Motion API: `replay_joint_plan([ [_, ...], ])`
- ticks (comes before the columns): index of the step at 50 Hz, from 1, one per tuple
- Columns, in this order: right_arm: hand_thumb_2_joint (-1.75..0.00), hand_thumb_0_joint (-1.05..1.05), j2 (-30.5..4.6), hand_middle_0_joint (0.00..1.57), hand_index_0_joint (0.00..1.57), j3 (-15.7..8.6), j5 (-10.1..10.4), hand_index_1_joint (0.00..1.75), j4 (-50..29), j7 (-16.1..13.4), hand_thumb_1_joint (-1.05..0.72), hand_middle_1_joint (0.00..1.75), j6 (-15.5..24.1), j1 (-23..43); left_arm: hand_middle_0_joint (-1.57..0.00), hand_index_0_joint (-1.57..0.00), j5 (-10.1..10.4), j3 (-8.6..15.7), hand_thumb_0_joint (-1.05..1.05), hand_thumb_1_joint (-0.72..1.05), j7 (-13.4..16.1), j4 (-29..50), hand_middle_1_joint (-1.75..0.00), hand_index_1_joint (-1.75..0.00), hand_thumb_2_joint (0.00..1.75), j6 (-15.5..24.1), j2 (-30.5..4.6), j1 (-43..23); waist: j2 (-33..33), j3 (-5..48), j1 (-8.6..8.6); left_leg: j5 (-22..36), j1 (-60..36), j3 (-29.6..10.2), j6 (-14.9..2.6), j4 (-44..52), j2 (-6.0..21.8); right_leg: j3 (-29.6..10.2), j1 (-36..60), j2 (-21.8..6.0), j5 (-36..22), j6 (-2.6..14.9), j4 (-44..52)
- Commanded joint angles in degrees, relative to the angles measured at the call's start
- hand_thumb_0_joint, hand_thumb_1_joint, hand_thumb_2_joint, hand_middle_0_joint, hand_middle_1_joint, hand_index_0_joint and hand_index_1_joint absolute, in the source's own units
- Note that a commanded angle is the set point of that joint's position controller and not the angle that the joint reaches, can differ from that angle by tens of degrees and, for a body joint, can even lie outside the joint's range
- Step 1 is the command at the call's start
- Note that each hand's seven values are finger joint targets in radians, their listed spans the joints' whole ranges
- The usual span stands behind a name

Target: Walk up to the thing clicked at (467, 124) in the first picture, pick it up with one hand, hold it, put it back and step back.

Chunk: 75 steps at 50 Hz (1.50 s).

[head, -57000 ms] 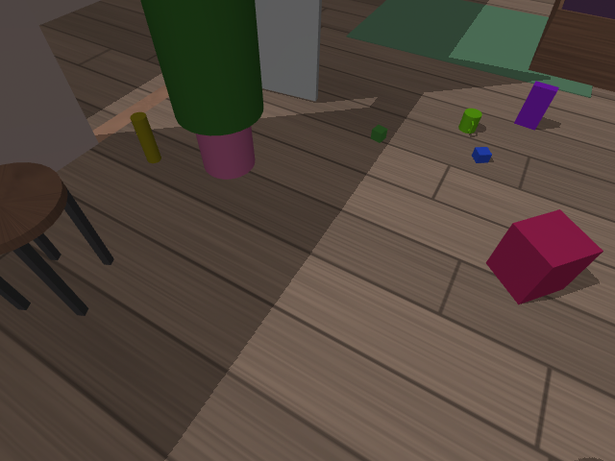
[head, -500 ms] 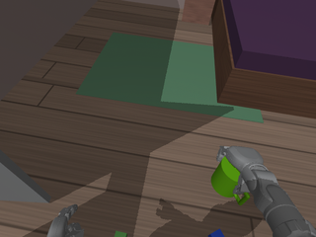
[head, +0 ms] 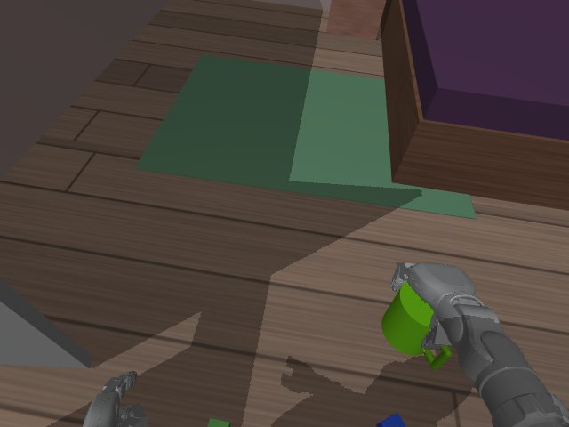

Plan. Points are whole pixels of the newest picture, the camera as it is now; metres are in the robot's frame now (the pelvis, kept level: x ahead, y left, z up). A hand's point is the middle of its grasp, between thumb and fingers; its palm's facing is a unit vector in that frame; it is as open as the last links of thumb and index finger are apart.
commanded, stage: crouch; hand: right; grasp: from above
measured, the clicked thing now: (421, 325) +0.28 -0.23 -0.08
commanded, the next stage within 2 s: none
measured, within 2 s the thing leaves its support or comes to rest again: neither
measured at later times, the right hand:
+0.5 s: hand (416, 329) +0.29 -0.24 -0.13, palm faces -0.49 +0.01 -0.87, open 11.4 cm
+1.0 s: hand (380, 333) +0.37 -0.26 -0.37, palm faces -0.46 -0.01 -0.89, open 11.3 cm
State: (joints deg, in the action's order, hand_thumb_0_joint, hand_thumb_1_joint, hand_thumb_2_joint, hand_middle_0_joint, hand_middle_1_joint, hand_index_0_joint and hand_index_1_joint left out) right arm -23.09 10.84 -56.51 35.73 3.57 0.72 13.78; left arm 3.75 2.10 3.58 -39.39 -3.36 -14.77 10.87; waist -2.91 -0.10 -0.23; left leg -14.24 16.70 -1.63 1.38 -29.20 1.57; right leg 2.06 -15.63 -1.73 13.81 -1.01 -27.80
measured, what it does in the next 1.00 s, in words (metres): lowers itself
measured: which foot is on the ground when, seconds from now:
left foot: down 0.00-1.00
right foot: down 0.00-1.00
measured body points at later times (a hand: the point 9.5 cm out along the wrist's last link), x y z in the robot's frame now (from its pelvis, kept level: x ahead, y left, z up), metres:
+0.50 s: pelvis -0.01 +0.00 -0.03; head +0.06 +0.00 +0.42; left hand +0.11 +0.27 -0.15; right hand +0.31 -0.24 -0.08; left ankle +0.01 +0.13 -0.74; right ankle +0.01 -0.13 -0.74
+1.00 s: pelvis -0.07 -0.02 -0.23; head +0.13 -0.04 +0.17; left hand -0.05 +0.26 -0.36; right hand +0.39 -0.26 -0.32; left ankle +0.01 +0.13 -0.74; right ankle +0.00 -0.13 -0.74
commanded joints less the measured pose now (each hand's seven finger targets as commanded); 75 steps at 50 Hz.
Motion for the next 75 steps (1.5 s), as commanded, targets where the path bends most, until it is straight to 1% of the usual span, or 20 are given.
replay_joint_plan([
  [1,-1.12,0.0,-13.4,0.87,0.89,-7.7,0.0,1.01,-11.7,-3.9,-0.52,1.03,0.3,20.2,-0.2,-0.2,-0.2,2.6,0.0,0.9,0.4,7.4,-0.3,-0.3,0.9,2.1,-7.2,-3.6,1.7,17.2,-0.05,12.9,-4.3,1.6,-1.39,4.1,-2.7,0.5,8.6,2.6,-14.1,1.73,1.9],
  [4,-1.13,0.0,-13.1,0.85,0.91,-7.8,-0.4,1.04,-10.5,-4.2,-0.58,1.1,-0.1,18.6,-0.2,-0.2,-0.2,2.9,0.0,0.9,0.3,7.3,-0.3,-0.3,0.91,1.8,-7.2,-3.9,2.2,16.3,-0.35,13.4,-4.5,1.7,-1.29,4.3,-2.5,0.5,8.2,2.8,-14.6,1.73,1.9],
  [7,-1.07,0.0,-12.5,0.76,0.79,-7.0,-0.6,1.02,-9.0,-4.3,-0.39,1.05,-0.2,18.2,-0.2,-0.2,-0.2,2.8,0.0,0.9,0.2,7.2,-0.3,-0.3,0.9,1.5,-7.3,-3.2,2.2,15.4,0.14,13.1,-3.9,1.9,-1.57,4.0,-2.7,0.5,7.8,2.4,-14.6,1.63,2.1],
  [11,-1.07,0.0,-11.5,0.75,0.78,-6.6,-1.2,1.01,-6.1,-5.1,-0.38,1.03,0.7,16.0,-0.2,-0.2,-0.3,2.9,0.0,0.89,0.0,7.2,-0.3,-0.3,0.9,1.0,-7.2,-2.5,4.5,13.7,0.44,13.0,-2.7,1.9,-1.3,3.9,-2.4,0.3,6.0,2.7,-14.1,1.86,1.4],
  [17,-1.08,0.0,-11.3,0.76,0.79,-7.1,-3.7,1.02,1.3,-10.6,-0.41,1.04,4.1,20.7,-0.2,-0.2,-1.5,3.0,0.0,0.89,-0.4,5.8,-0.3,-0.3,0.9,0.2,-7.3,-0.9,5.5,12.9,2.41,9.5,3.9,1.7,-1.24,-0.3,-1.9,0.2,-0.4,3.0,-9.8,1.85,-3.8],
  [27,-1.06,0.0,-12.6,0.74,0.78,-7.6,-11.4,1.02,15.5,-24.3,-0.39,1.06,5.8,35.4,-0.2,-0.2,-4.3,4.9,0.0,0.9,-2.9,2.7,-0.3,-0.3,0.9,0.8,-9.3,5.5,0.1,26.9,5.11,4.0,29.2,2.1,-2.09,-23.6,-2.2,-0.5,-22.7,2.0,-4.2,1.01,-29.1],
  [29,-1.01,0.0,-14.5,0.71,0.77,-8.5,-11.8,1.03,15.6,-26.0,-0.4,1.09,5.8,40.9,-0.2,-0.2,-4.6,5.2,0.0,0.9,-2.8,2.4,-0.3,-0.3,0.9,1.3,-9.7,6.4,-3.1,31.0,5.91,1.1,34.6,2.5,-2.44,-27.3,-2.5,-1.1,-24.7,1.7,-1.2,0.75,-32.1],
  [31,-0.98,0.0,-12.9,0.69,0.76,-7.6,-11.6,1.02,19.5,-26.8,-0.39,1.09,5.0,41.5,-0.2,-0.2,-4.8,5.3,0.0,0.9,-2.5,1.5,-0.3,-0.3,0.9,1.9,-9.9,7.6,-3.7,32.0,7.04,-0.7,39.1,3.1,-2.65,-30.8,-2.5,-1.9,-28.5,1.4,0.8,0.85,-35.0],
  [33,-1.0,0.0,-15.6,0.68,0.75,-9.2,-11.2,1.02,21.5,-27.7,-0.38,1.09,4.4,44.9,-0.2,-0.2,-5.2,5.4,0.0,0.9,-2.1,0.8,-0.3,-0.3,0.9,2.6,-10.2,8.4,-3.5,35.1,6.95,-2.2,42.9,3.4,-2.71,-34.6,-2.7,-2.4,-33.1,1.2,2.3,1.16,-38.7],
  [34,-1.0,0.0,-14.5,0.69,0.76,-8.4,-10.9,1.01,24.6,-27.6,-0.39,1.08,4.0,44.3,-0.2,-0.2,-5.3,4.9,0.0,0.9,-2.0,0.7,-0.3,-0.3,0.9,2.9,-9.9,8.5,-2.5,34.9,7.82,-3.0,44.5,3.5,-2.66,-36.6,-2.8,-2.5,-37.1,1.3,3.4,1.31,-40.6],
  [39,-1.06,0.0,-19.2,0.74,0.8,-11.4,-10.4,1.04,25.4,-27.2,-0.44,1.1,2.6,46.7,-0.2,-0.2,-6.2,5.2,0.0,0.9,-1.7,0.0,-0.3,-0.3,0.9,4.2,-10.7,9.4,-5.7,42.9,7.47,-4.2,52.2,4.1,-3.22,-46.1,-2.4,-3.8,-44.0,0.9,4.3,1.2,-48.4],
  [44,-1.02,0.0,-21.4,0.73,0.8,-12.6,-10.2,1.04,26.4,-25.0,-0.45,1.11,2.8,50.3,-0.2,-0.2,-6.9,4.9,0.0,0.9,-2.3,-0.4,-0.3,-0.3,0.9,5.0,-11.2,10.0,-8.0,45.1,8.76,-8.4,63.0,5.3,-3.64,-53.4,-2.3,-5.9,-48.9,0.5,7.3,0.81,-54.2],
  [45,-1.05,0.0,-23.6,0.73,0.79,-13.9,-10.7,1.05,26.3,-24.7,-0.44,1.12,3.3,50.7,-0.2,-0.2,-6.9,5.0,0.0,0.9,-2.4,-0.2,-0.3,-0.3,0.9,5.1,-11.7,10.0,-8.3,46.0,8.56,-9.8,63.9,5.4,-3.67,-54.8,-2.4,-6.0,-50.6,0.7,9.4,0.82,-55.2],
  [47,-1.08,0.0,-23.1,0.74,0.8,-14.1,-10.8,1.07,29.5,-24.0,-0.44,1.13,4.1,49.8,-0.2,-0.2,-7.1,4.5,0.0,0.9,-3.0,-0.1,-0.3,-0.3,0.9,5.3,-11.7,10.6,-6.3,42.9,10.03,-13.0,67.4,5.6,-3.49,-56.7,-2.1,-6.6,-56.1,0.9,14.0,1.12,-57.3],
  [50,-1.05,0.0,-26.1,0.73,0.79,-15.7,-11.2,1.04,27.5,-23.7,-0.44,1.11,6.0,53.5,-0.2,-0.2,-7.3,4.0,0.0,0.9,-3.6,0.1,-0.3,-0.3,0.9,5.8,-11.9,11.2,-6.6,45.5,10.48,-15.8,70.3,5.7,-3.46,-59.4,-2.1,-6.9,-59.2,1.1,18.0,1.48,-60.4],
  [54,-1.07,0.0,-29.9,0.74,0.79,-18.1,-12.5,1.03,25.7,-24.4,-0.43,1.08,8.4,56.6,-0.2,-0.2,-8.1,3.6,0.0,0.9,-4.8,-0.8,-0.3,-0.3,0.9,6.4,-12.8,12.6,-10.0,50.4,10.85,-13.2,73.3,5.8,-3.35,-64.1,-1.7,-6.8,-59.2,1.2,14.1,1.37,-65.7],
  [59,-1.11,0.0,-31.0,0.74,0.78,-18.7,-14.2,1.06,26.3,-26.3,-0.4,1.1,10.4,60.4,-0.2,-0.2,-9.1,2.8,0.0,0.9,-6.0,-2.2,-0.3,-0.3,0.91,6.9,-12.5,13.8,-12.3,51.0,12.34,-11.9,76.7,5.8,-3.25,-67.4,-1.8,-5.1,-63.0,1.6,13.2,1.73,-71.8],
  [62,-1.09,0.0,-31.7,0.74,0.79,-19.4,-15.5,1.04,28.8,-27.1,-0.4,1.08,10.1,59.2,-0.2,-0.2,-9.7,2.7,0.0,0.9,-6.9,-2.6,-0.3,-0.3,0.91,6.9,-13.1,14.4,-15.0,52.4,11.51,-9.3,79.3,6.1,-3.38,-70.0,-1.7,-5.0,-60.3,1.4,7.9,1.37,-74.3],
  [64,-1.08,0.0,-30.6,0.76,0.8,-18.7,-15.5,1.03,29.1,-27.3,-0.42,1.07,10.0,60.2,-0.2,-0.2,-10.1,2.6,0.0,0.9,-7.5,-2.7,-0.3,-0.3,0.91,6.9,-13.1,14.7,-16.1,51.7,12.37,-8.0,80.7,6.5,-3.43,-71.8,-1.7,-5.3,-60.4,1.2,5.5,1.1,-75.7],
  [75,-1.06,0.0,-35.1,0.76,0.81,-19.9,-15.2,1.03,33.2,-25.1,-0.46,1.08,9.5,60.6,-0.2,-0.2,-10.4,2.5,0.0,0.91,-9.7,-2.2,-0.3,-0.3,0.9,6.3,-13.9,13.4,-13.1,47.8,12.95,-8.0,80.8,7.0,-2.93,-76.8,-2.5,-4.1,-72.0,1.2,8.9,2.04,-82.4],
])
